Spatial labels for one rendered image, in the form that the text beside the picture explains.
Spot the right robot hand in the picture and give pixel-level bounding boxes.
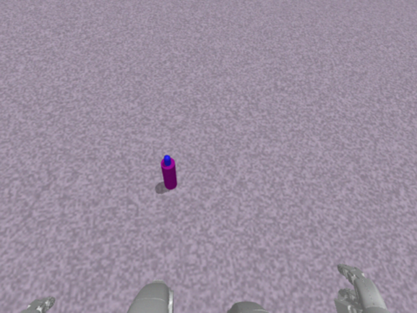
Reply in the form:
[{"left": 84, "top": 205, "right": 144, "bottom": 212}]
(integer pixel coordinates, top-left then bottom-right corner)
[{"left": 334, "top": 264, "right": 387, "bottom": 313}]

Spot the left robot hand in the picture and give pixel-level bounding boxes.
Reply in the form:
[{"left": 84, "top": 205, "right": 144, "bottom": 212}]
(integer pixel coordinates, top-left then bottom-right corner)
[{"left": 20, "top": 297, "right": 55, "bottom": 313}]

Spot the bottle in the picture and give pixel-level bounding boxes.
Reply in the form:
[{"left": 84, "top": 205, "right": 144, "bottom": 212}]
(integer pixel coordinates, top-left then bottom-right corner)
[{"left": 161, "top": 155, "right": 177, "bottom": 190}]

